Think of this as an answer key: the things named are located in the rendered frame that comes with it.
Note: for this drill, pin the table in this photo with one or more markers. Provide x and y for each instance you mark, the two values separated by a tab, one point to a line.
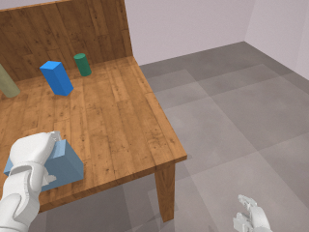
111	118

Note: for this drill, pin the robot right hand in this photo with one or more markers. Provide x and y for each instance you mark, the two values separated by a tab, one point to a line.
256	217

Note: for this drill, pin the sponge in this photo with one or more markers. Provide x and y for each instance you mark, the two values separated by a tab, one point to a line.
63	163

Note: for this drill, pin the robot left hand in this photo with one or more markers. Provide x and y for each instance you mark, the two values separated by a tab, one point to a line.
36	148

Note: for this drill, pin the robot left forearm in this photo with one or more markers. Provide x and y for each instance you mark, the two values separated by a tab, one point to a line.
20	203

